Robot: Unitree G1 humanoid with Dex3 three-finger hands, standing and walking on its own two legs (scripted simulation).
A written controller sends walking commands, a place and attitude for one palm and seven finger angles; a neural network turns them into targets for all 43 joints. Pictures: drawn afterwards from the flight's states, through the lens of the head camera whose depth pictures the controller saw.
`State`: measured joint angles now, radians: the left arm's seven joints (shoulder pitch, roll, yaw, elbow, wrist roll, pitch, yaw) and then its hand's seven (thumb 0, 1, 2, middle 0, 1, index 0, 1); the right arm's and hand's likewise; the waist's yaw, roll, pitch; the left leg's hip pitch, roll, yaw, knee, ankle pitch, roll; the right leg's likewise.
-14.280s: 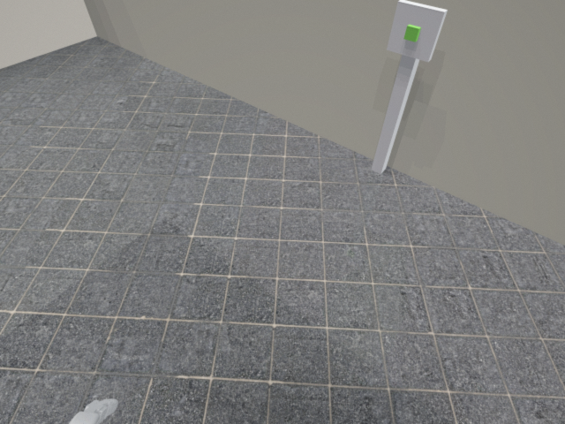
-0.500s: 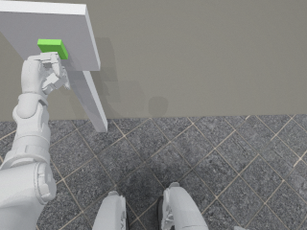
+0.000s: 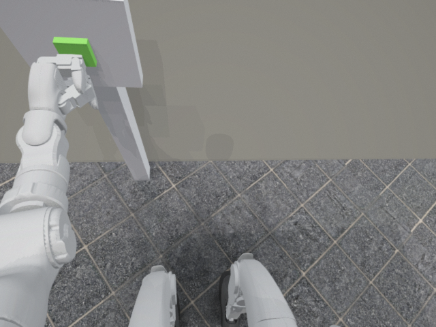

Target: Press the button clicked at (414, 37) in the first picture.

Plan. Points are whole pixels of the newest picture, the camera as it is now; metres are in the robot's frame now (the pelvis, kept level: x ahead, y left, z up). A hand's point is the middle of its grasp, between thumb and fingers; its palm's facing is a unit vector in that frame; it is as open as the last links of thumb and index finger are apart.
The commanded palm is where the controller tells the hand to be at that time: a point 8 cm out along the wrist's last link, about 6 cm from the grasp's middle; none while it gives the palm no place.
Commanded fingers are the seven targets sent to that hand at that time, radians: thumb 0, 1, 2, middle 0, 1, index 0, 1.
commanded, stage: hold the button down briefly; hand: left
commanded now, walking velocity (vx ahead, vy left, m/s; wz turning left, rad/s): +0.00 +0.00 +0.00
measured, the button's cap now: (76, 49) +0.56 +0.20 +0.08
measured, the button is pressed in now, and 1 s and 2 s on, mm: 7 0 0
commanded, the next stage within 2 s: pull the fist back off the button in 0.14 s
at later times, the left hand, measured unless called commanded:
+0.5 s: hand (90, 91) +0.51 +0.19 +0.04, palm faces +0.01 -1.00 -0.04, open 3.4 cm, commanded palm +0.50 +0.21 +0.06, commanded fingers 0.00 0.90 0.90 -1.30 -1.50 -1.30 -1.50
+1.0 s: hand (87, 121) +0.46 +0.18 +0.04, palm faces -0.01 -1.00 -0.03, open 3.1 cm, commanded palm +0.43 +0.23 +0.06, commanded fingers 0.00 0.90 0.90 -1.30 -1.50 -1.30 -1.50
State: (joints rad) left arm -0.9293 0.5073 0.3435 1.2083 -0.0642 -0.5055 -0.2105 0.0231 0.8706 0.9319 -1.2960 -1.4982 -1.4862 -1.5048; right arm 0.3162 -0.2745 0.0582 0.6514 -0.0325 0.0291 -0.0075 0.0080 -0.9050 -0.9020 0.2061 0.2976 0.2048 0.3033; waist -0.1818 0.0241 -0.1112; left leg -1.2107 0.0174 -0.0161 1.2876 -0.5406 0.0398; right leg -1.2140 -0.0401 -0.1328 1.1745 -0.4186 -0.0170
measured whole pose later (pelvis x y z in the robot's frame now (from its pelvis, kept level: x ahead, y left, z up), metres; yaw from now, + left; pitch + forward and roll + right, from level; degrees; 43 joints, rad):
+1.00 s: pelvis +0.03 +0.01 +0.03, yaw -2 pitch +23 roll -3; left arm -0.47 0.33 0.29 0.80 -0.16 -0.48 -0.22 0.02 0.90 0.90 -1.29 -1.50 -1.30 -1.50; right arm 0.30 -0.26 0.02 0.56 0.01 0.06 0.01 0.01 -0.91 -0.90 0.21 0.30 0.20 0.30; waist -0.10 0.02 -0.14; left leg -1.01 0.03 0.04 1.16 -0.56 0.05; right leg -1.05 -0.02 -0.08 1.08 -0.43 0.00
